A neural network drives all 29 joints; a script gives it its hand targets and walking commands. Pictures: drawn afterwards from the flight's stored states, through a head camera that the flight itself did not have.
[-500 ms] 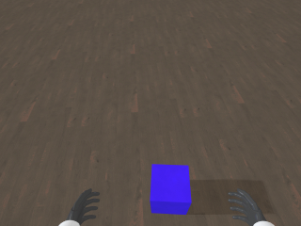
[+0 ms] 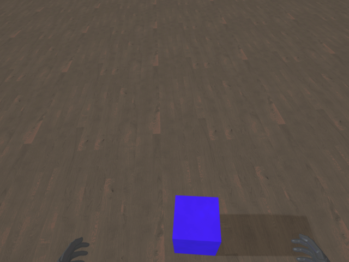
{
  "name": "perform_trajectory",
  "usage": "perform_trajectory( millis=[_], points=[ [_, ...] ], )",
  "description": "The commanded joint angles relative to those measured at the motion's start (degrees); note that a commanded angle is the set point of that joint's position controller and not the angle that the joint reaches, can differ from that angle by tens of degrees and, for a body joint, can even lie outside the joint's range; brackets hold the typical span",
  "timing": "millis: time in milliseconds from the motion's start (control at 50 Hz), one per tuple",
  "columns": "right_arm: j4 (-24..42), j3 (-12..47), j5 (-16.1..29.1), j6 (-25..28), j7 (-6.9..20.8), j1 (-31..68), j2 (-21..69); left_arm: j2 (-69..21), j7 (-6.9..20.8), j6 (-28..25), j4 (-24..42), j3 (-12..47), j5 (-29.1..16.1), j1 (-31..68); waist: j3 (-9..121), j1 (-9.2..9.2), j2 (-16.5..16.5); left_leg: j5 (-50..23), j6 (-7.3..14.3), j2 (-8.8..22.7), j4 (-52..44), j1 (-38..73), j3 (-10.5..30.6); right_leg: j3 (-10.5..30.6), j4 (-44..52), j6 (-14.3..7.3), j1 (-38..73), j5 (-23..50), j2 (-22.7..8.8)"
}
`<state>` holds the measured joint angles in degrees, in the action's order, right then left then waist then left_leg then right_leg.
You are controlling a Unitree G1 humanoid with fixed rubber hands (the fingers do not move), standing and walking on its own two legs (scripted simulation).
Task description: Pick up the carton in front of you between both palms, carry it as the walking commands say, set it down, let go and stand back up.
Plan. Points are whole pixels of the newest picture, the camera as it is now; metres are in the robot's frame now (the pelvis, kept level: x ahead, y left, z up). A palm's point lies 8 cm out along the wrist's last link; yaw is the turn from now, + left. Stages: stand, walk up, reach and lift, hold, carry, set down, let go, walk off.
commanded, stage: stand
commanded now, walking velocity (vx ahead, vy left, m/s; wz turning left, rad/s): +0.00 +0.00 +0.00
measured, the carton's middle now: (195, 226) +0.42 -0.04 -0.65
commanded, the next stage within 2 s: none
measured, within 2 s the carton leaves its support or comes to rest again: neither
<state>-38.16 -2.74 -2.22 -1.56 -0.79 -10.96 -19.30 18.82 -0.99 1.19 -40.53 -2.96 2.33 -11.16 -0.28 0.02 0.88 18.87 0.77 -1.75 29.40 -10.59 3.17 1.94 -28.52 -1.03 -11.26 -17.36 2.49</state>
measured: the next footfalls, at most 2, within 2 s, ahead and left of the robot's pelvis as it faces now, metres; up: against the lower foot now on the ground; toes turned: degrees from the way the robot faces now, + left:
none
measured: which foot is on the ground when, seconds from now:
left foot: down 0.00-1.00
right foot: down 0.00-1.00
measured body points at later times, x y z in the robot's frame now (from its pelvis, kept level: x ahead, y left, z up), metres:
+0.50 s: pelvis +0.00 +0.00 +0.01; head +0.00 +0.00 +0.46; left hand +0.13 +0.30 -0.10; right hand +0.13 -0.30 -0.10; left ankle -0.04 +0.11 -0.74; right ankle -0.03 -0.11 -0.74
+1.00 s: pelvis -0.02 +0.00 +0.01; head -0.02 +0.00 +0.46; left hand +0.09 +0.31 -0.10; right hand +0.10 -0.31 -0.10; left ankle -0.04 +0.11 -0.74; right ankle -0.03 -0.11 -0.74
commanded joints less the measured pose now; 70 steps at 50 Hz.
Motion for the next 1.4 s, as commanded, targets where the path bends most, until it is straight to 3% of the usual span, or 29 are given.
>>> perform_trajectory(
  millis=[0,300,800,1380],
  points=[
    [2.5,-1.5,0.0,1.4,-0.5,1.8,-7.5,7.6,-0.4,-1.3,2.4,-1.5,0.0,2.2,4.6,-0.20,-0.9,-20.6,-0.7,5.2,-2.9,1.9,3.7,4.4,3.3,0.8,2.4,20.3,-6.0],
    [-3.3,-0.6,0.5,2.2,-0.9,2.6,-9.2,9.2,-0.5,-1.9,-3.3,-1.0,-0.5,3.6,3.2,0.04,-0.6,-22.3,-0.2,6.1,-5.2,2.8,4.6,4.9,4.9,0.4,5.0,21.4,-6.9],
    [-11.5,0.2,0.9,2.9,-0.6,4.3,-11.2,11.1,-0.1,-2.3,-11.0,0.1,-1.0,5.3,0.6,0.20,-0.7,-15.5,0.3,6.9,-10.9,2.9,5.8,6.0,9.8,0.0,5.4,14.4,-7.8],
    [-16.8,0.9,1.3,3.1,-0.4,5.4,-12.5,12.4,0.2,-2.4,-16.3,0.7,-1.4,6.3,0.3,0.17,-0.7,-14.8,0.7,7.5,-12.9,3.3,6.2,6.4,11.6,-0.2,5.9,13.7,-8.5]
  ],
)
